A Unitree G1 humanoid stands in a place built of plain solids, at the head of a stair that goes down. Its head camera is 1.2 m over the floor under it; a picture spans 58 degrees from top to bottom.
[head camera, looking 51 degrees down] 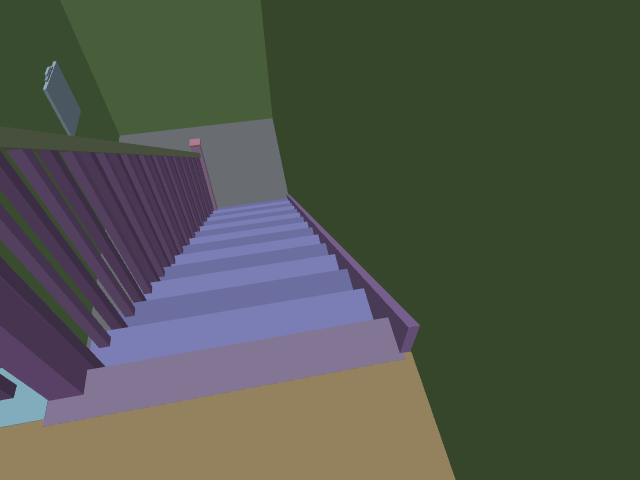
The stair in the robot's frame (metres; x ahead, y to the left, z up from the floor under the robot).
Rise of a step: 0.20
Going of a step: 0.24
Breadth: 0.99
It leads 11 degrees to the left of straight ahead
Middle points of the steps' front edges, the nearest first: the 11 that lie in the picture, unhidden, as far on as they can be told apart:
0.58 0.23 0.00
0.80 0.32 -0.20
1.03 0.36 -0.40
1.27 0.41 -0.60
1.50 0.45 -0.80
1.73 0.50 -1.00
1.97 0.54 -1.19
2.20 0.59 -1.39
2.43 0.63 -1.59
2.66 0.68 -1.79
2.90 0.72 -1.99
